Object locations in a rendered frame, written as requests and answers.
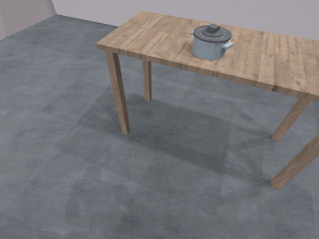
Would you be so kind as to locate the lid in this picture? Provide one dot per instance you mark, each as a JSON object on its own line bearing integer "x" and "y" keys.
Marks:
{"x": 220, "y": 36}

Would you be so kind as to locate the knob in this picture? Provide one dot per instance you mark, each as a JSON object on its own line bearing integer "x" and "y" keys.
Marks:
{"x": 213, "y": 28}

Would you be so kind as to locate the table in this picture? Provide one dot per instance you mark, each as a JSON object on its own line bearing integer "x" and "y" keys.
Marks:
{"x": 274, "y": 62}

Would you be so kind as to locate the pot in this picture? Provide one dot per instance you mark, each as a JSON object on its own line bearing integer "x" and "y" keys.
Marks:
{"x": 209, "y": 51}

